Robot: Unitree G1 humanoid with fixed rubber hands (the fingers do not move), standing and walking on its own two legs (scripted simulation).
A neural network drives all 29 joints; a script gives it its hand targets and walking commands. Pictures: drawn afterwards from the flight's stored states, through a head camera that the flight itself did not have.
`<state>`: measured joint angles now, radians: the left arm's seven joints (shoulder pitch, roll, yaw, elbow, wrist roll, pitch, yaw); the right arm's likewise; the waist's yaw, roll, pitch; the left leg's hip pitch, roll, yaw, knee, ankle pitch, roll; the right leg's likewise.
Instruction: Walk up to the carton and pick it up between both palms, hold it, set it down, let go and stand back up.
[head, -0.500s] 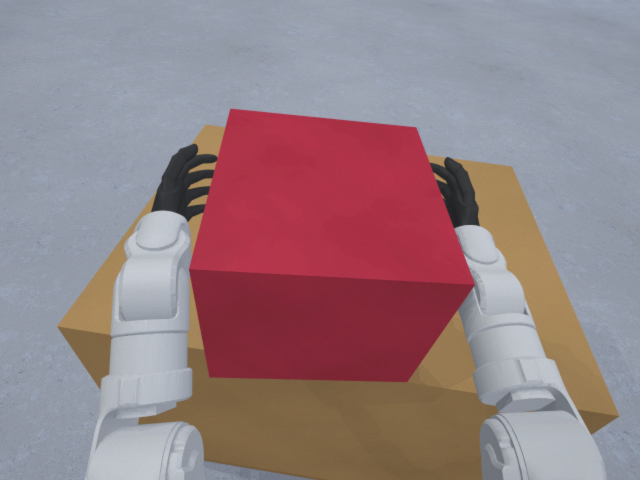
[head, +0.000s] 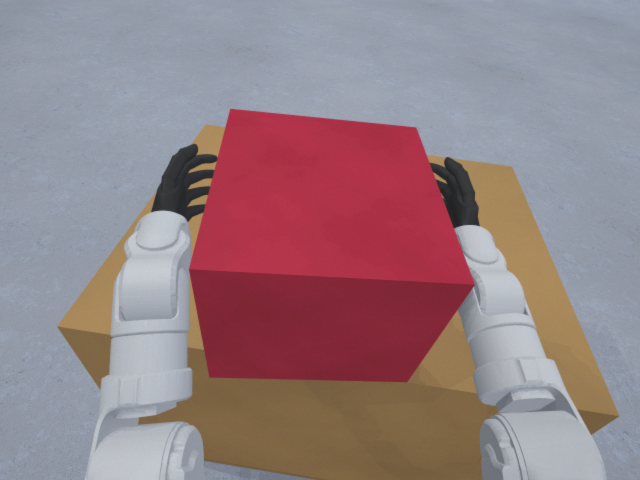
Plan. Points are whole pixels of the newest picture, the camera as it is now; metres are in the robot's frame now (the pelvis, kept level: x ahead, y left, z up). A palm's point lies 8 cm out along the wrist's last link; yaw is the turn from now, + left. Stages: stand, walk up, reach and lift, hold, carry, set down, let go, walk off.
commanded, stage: hold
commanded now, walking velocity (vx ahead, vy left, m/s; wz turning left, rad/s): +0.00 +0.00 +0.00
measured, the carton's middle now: (318, 245) +0.36 +0.00 +0.13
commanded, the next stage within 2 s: none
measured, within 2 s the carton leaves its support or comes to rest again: neither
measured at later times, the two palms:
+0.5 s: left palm (173, 213) +0.35 +0.17 +0.18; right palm (458, 223) +0.36 -0.17 +0.17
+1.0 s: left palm (173, 213) +0.35 +0.17 +0.18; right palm (458, 223) +0.36 -0.17 +0.17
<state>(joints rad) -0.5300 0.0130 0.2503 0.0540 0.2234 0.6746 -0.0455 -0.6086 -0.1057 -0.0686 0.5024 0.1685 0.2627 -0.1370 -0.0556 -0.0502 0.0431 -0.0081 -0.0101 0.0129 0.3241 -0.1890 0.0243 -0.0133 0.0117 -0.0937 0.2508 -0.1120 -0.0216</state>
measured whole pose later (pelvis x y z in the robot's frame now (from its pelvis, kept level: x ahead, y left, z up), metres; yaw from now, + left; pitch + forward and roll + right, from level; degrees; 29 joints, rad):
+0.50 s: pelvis +0.00 +0.00 +0.00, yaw +0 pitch -7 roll -1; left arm -0.53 0.01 0.25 0.05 0.22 0.67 -0.05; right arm -0.61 -0.11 -0.07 0.50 0.17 0.26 -0.14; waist -0.06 -0.05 0.04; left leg -0.01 -0.01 0.01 0.32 -0.19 0.02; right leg -0.01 0.01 -0.09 0.25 -0.11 -0.02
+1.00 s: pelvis +0.00 +0.00 +0.00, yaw +0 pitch -7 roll -1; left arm -0.53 0.01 0.25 0.06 0.22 0.67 -0.05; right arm -0.61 -0.11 -0.07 0.50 0.17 0.26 -0.14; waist -0.06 -0.05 0.04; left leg -0.01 -0.01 0.01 0.32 -0.19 0.02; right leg -0.01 0.01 -0.09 0.25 -0.11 -0.02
